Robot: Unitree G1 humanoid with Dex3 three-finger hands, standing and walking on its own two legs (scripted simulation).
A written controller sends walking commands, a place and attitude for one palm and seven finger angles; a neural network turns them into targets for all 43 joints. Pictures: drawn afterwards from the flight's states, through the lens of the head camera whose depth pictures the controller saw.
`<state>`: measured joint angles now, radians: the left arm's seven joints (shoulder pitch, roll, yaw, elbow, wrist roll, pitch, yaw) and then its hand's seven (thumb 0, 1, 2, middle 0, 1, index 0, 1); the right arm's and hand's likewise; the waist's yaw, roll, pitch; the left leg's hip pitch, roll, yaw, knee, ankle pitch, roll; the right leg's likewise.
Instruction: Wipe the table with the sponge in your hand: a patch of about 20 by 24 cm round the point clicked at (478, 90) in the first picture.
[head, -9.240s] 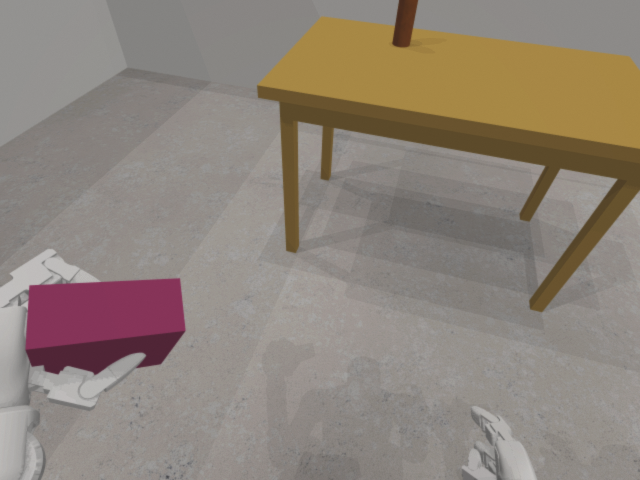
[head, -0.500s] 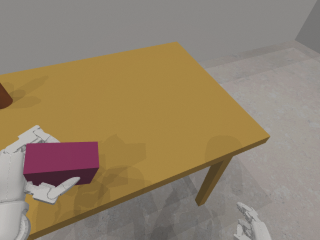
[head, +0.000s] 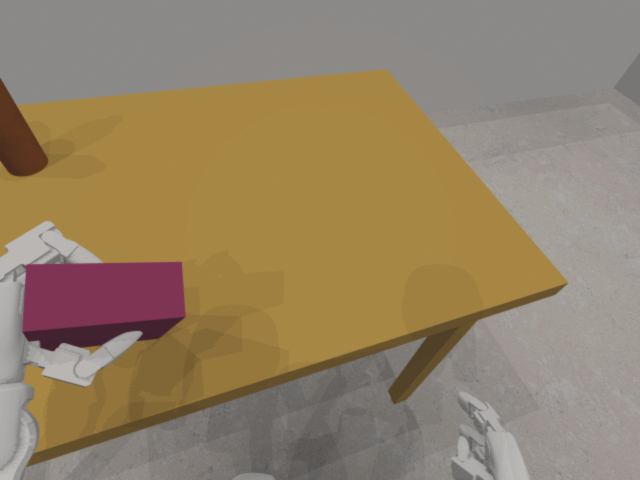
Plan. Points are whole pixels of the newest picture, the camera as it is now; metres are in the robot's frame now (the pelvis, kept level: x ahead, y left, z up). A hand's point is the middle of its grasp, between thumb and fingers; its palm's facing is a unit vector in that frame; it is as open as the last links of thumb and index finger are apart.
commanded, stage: come to a stop and stand still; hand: left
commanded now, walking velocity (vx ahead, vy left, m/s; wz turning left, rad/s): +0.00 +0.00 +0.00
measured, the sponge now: (127, 307) +0.24 +0.23 +0.13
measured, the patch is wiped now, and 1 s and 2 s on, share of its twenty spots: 0.00 0.00 0.00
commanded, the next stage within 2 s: look again from close up in 0.60 s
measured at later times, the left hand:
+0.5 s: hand (130, 254) +0.28 +0.23 +0.16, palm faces +0.32 -0.87 -0.39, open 9.2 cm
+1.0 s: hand (132, 262) +0.27 +0.22 +0.16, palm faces +0.35 -0.85 -0.38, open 9.2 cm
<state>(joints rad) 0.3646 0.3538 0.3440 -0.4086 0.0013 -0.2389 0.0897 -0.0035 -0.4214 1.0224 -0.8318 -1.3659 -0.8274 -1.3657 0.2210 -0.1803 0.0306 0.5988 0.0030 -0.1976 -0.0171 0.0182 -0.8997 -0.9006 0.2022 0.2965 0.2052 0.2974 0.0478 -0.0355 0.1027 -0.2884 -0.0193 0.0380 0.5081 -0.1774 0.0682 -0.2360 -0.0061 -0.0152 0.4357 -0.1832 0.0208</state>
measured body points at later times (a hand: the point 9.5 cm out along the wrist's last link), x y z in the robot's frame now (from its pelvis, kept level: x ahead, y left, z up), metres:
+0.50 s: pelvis +0.05 -0.01 +0.01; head +0.09 +0.02 +0.45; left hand +0.25 +0.27 +0.18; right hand +0.24 -0.23 -0.06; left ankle +0.06 +0.07 -0.74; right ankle +0.05 -0.15 -0.74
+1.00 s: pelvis +0.04 -0.02 +0.01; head +0.07 -0.01 +0.46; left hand +0.24 +0.27 +0.18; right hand +0.22 -0.25 -0.07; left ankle +0.06 +0.07 -0.74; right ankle +0.05 -0.15 -0.74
